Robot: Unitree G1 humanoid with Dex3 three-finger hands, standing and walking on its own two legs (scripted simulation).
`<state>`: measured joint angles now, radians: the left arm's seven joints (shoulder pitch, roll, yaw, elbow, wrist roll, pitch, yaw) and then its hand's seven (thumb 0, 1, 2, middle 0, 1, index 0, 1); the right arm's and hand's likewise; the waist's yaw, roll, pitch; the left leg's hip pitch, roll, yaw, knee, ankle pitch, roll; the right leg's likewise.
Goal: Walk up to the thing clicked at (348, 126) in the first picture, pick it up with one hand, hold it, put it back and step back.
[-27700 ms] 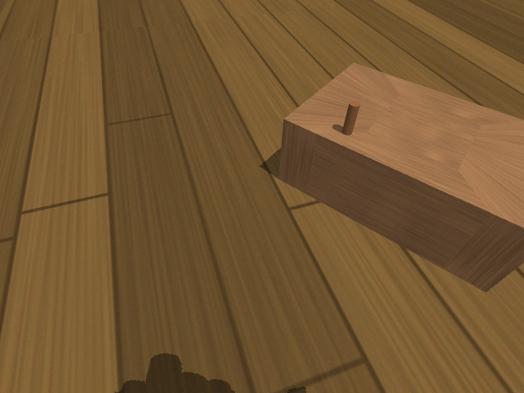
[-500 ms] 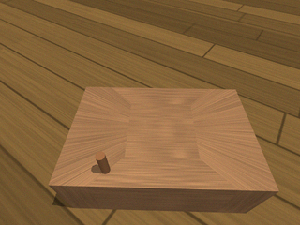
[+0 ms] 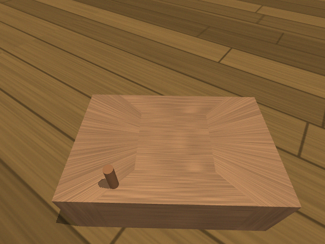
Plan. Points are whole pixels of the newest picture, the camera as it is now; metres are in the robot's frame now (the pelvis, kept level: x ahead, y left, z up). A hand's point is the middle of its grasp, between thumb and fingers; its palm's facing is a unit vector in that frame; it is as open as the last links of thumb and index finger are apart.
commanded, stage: stand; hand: left
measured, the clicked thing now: (111, 177) +0.45 +0.22 -0.32
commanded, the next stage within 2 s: step back in 0.12 s
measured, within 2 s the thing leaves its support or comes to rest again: neither
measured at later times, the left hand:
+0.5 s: hand out of the picture +0.08 +0.33 -0.19, palm faces -0.01 -0.94 -0.35, open 7.4 cm
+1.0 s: hand out of the picture -0.03 +0.33 -0.16, palm faces -0.07 -0.91 -0.40, open 7.4 cm
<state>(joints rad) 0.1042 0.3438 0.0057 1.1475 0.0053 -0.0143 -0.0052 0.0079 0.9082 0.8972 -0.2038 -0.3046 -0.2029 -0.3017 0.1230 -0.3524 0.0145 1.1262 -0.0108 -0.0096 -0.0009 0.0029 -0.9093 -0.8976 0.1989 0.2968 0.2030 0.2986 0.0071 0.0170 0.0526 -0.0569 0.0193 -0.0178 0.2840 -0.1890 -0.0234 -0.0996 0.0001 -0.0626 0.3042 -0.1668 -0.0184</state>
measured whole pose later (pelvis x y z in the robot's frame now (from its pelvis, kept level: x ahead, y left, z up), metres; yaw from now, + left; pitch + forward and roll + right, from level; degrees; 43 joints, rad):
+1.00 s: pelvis -0.14 +0.07 -0.02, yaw -4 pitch -3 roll +1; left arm 0.15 0.36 0.07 0.85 0.03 0.04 0.00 0.01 0.91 0.90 -0.20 -0.30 -0.20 -0.30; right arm 0.09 -0.37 -0.04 0.87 0.01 0.06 -0.01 0.00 -0.91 -0.90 0.20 0.30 0.20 0.30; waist 0.02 0.01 0.19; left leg -0.41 -0.08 -0.05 0.99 -0.54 0.02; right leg -0.26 0.03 0.06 0.64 -0.33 -0.04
